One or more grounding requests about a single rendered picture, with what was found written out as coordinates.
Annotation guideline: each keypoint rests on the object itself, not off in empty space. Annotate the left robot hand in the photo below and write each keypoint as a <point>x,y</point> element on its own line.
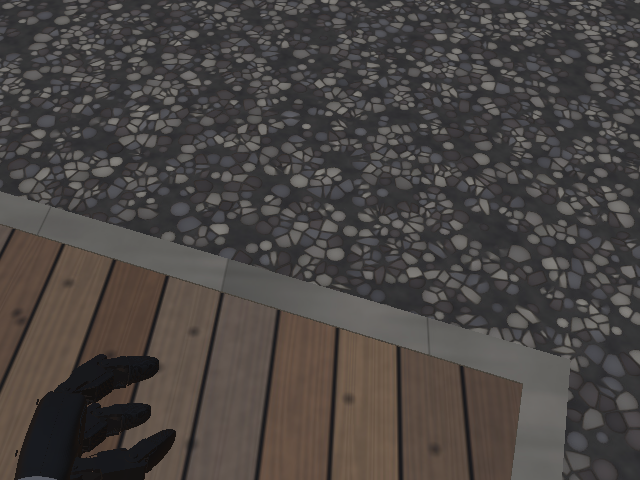
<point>63,427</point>

